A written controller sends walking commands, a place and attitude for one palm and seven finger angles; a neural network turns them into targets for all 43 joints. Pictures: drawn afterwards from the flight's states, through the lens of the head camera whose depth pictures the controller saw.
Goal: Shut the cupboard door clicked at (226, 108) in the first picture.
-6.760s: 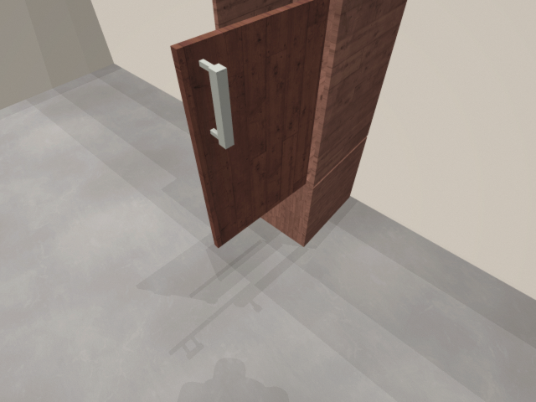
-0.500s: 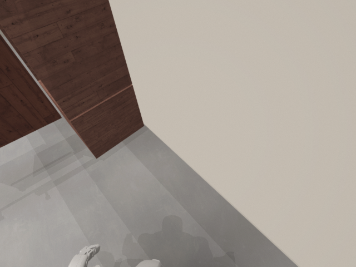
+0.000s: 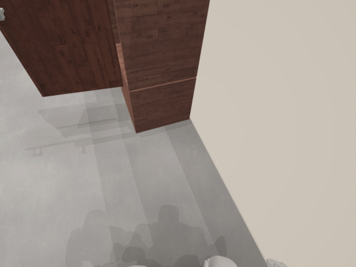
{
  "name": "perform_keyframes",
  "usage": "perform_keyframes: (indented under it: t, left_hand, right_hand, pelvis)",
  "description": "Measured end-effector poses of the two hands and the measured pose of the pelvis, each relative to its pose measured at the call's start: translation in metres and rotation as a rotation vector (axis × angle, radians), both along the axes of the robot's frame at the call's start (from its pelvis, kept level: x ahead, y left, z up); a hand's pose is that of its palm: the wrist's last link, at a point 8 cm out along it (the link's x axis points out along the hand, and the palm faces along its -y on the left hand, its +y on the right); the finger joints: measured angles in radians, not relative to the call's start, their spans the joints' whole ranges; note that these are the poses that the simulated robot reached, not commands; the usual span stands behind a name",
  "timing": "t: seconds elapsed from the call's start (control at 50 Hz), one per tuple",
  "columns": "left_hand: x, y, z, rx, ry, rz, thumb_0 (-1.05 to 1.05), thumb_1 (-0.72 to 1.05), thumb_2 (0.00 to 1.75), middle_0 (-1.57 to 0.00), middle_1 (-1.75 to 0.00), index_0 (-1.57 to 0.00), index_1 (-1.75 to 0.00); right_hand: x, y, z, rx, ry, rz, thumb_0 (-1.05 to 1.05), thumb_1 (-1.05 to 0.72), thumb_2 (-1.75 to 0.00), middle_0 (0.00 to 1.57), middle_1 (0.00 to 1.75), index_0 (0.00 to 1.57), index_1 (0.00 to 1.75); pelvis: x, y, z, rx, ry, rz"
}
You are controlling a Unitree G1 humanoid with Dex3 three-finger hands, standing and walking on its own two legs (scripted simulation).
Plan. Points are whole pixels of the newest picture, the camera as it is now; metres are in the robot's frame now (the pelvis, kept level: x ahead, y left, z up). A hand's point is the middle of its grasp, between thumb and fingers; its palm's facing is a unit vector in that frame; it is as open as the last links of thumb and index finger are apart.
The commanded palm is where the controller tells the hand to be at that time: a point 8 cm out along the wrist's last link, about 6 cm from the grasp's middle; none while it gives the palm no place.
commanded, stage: turn to face it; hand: left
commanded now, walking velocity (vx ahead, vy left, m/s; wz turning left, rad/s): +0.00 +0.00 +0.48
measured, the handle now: out of the picture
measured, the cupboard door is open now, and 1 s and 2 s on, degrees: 84 84 84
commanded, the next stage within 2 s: take the last steps up to it in 0.42 s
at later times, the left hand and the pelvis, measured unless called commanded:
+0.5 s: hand out of the picture +0.05 +0.14 -0.15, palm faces +0.23 -0.94 -0.26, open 7.3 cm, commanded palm none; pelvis +0.02 -0.06 +0.01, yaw +13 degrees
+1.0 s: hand out of the picture +0.00 +0.23 -0.17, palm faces +0.40 -0.90 -0.18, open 7.4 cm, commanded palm none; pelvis +0.05 +0.04 +0.01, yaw +21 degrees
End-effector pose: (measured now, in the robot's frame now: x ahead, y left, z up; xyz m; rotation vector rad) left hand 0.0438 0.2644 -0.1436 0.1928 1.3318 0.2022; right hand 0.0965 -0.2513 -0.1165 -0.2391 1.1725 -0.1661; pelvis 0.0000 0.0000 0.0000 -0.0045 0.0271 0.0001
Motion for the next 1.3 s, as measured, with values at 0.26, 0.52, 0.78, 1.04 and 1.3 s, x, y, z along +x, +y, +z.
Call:
perform_keyframes:
  t: [0.26,0.52,0.78,1.04,1.3]
  left_hand:
    - [0.043,-0.035,0.026,0.026,-0.175,0.033,0.01,0.91,0.9,-0.2,-0.3,-0.2,-0.29]
    - [-0.022,-0.083,0.03,0.018,-0.106,0.184,0.0,0.92,0.9,-0.2,-0.3,-0.21,-0.29]
    - [-0.138,-0.057,-0.006,-0.076,0.078,0.413,0.0,0.91,0.9,-0.2,-0.3,-0.21,-0.29]
    - [-0.039,0.022,0.009,-0.064,-0.063,0.371,0.01,0.91,0.9,-0.19,-0.3,-0.2,-0.29]
    - [0.148,0.058,0.006,-0.04,-0.241,0.245,0.01,0.91,0.9,-0.2,-0.3,-0.2,-0.29]
  right_hand:
    - [-0.01,-0.014,-0.021,0.072,0.103,0.046,0.0,-0.91,-0.9,0.2,0.29,0.21,0.3]
    - [0.023,-0.042,-0.02,0.074,0.154,0.143,0.0,-0.91,-0.9,0.19,0.29,0.2,0.3]
    - [0.092,0.041,-0.005,0.025,0.036,0.377,0.0,-0.91,-0.9,0.19,0.29,0.2,0.3]
    - [0.03,0.086,-0.006,0.023,0.21,0.305,0.0,-0.92,-0.9,0.2,0.29,0.21,0.3]
    - [-0.013,0.105,-0.027,0.064,0.555,0.155,0.0,-0.91,-0.9,0.2,0.29,0.21,0.3]
  pelvis:
    - [0.01,-0.031,0.003,0.012,-0.01,0.106]
    - [0.016,-0.06,0.011,0.042,-0.023,0.239]
    - [0.017,-0.012,-0.002,0.007,-0.016,0.344]
    - [0.056,0.05,0.011,-0.003,-0.035,0.375]
    - [0.154,0.082,-0.013,0.023,-0.035,0.378]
